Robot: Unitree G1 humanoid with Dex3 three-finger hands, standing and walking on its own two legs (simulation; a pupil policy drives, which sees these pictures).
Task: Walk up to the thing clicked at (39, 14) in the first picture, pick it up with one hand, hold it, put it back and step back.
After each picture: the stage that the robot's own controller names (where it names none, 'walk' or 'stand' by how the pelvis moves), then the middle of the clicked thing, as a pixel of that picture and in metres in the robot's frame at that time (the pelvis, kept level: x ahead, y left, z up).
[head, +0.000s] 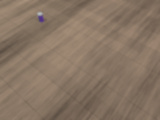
stand; (40, 17) +1.80 +0.53 -0.72
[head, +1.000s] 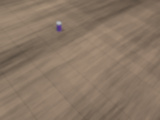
walk; (58, 26) +1.70 +0.20 -0.69
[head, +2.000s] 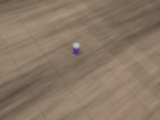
walk; (76, 49) +1.09 +0.05 -0.70
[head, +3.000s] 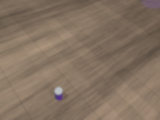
walk; (58, 93) +0.66 +0.13 -0.71
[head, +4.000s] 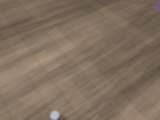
walk; (55, 117) +0.46 +0.19 -0.71
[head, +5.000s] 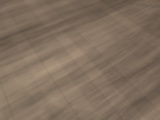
stand; out of the picture +0.37 +0.18 -0.71
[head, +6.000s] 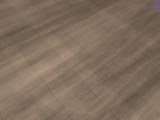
stand; out of the picture +0.34 +0.21 -0.72
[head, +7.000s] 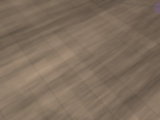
stand; out of the picture +0.36 +0.21 -0.73
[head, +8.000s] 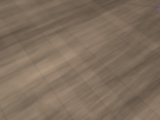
stand; out of the picture +0.36 +0.20 -0.73
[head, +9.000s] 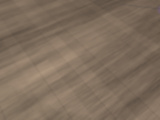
stand; out of the picture +0.35 +0.20 -0.73
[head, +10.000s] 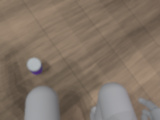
go down; (35, 66) +0.43 +0.19 -0.40
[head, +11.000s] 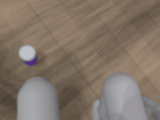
go down; (28, 56) +0.45 +0.20 -0.31
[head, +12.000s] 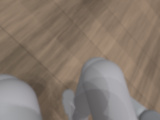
close in; out of the picture +0.44 +0.25 -0.23
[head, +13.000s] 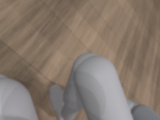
close; out of the picture +0.43 +0.26 -0.23
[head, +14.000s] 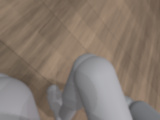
lift; out of the picture +0.41 +0.24 -0.23
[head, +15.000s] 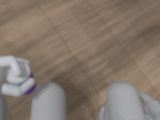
lift; (22, 79) +0.32 +0.21 -0.07
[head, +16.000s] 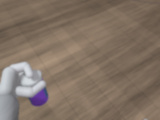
hold; (35, 88) +0.32 +0.17 +0.02
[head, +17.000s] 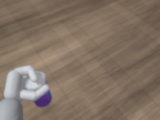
hold; (39, 90) +0.32 +0.16 +0.00
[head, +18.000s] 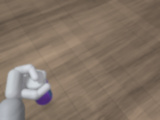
crouch; (39, 88) +0.32 +0.16 +0.00
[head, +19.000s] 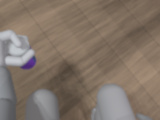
crouch; (23, 54) +0.43 +0.19 -0.10
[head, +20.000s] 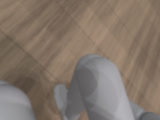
lower; out of the picture +0.43 +0.26 -0.23
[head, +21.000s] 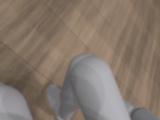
lower; out of the picture +0.44 +0.28 -0.24
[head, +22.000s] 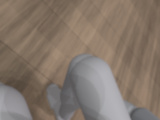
lower; out of the picture +0.44 +0.27 -0.24
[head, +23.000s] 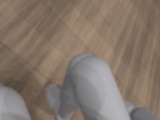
lower; out of the picture +0.44 +0.27 -0.24
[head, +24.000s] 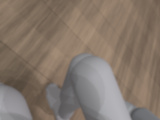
loosen; out of the picture +0.45 +0.26 -0.24
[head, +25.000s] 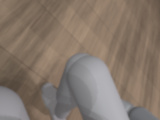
withdraw; out of the picture +0.44 +0.26 -0.24
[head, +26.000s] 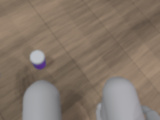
walk; (38, 60) +0.46 +0.19 -0.34
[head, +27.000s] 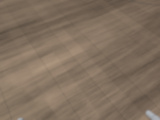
stand; out of the picture +0.39 +0.15 -0.66
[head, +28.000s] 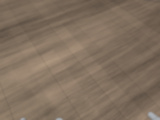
stand; out of the picture +0.39 +0.17 -0.66
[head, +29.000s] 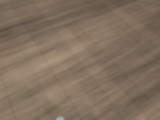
stand; out of the picture +0.40 +0.16 -0.69
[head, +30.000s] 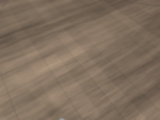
walk; out of the picture +0.41 +0.17 -0.72
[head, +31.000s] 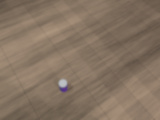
walk; (63, 85) +0.59 +0.13 -0.70
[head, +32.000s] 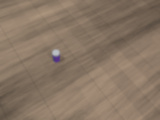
walk; (56, 56) +0.88 +0.18 -0.71
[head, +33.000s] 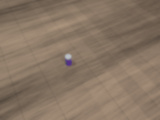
stand; (68, 60) +1.04 +0.15 -0.71
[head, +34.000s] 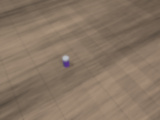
stand; (66, 61) +1.04 +0.17 -0.73
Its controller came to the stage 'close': yes
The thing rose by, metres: 0.71
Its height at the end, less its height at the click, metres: +0.00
